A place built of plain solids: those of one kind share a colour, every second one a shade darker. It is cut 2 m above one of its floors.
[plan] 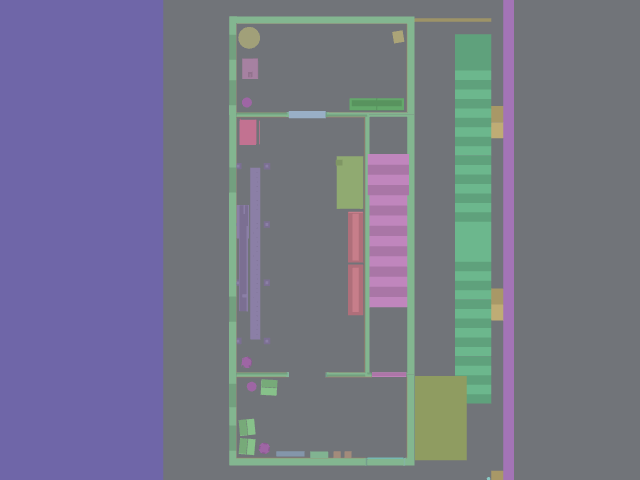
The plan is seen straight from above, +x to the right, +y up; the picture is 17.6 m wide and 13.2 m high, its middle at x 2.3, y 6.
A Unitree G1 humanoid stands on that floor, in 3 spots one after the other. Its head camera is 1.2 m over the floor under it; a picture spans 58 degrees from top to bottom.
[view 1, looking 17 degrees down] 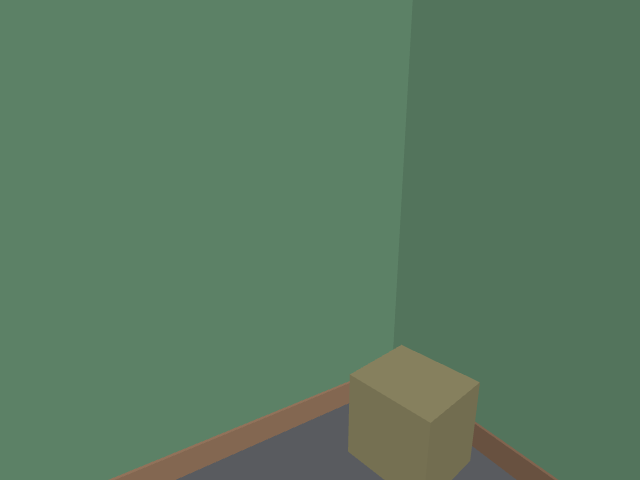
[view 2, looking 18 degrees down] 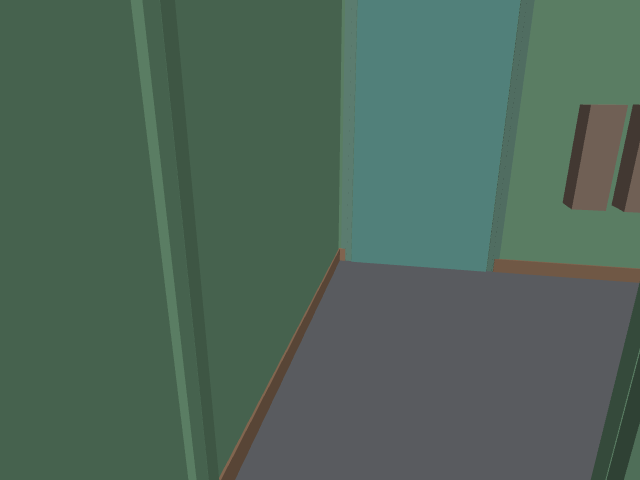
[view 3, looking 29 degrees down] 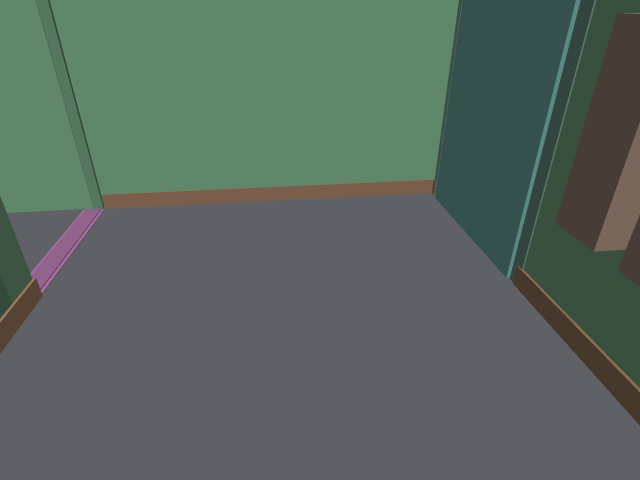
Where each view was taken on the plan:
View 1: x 3.50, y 10.70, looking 57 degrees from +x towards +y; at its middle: wall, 1.56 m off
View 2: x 4.18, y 3.15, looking -78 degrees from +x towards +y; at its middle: wall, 2.64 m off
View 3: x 1.95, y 1.15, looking -7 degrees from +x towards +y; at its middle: ground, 2.48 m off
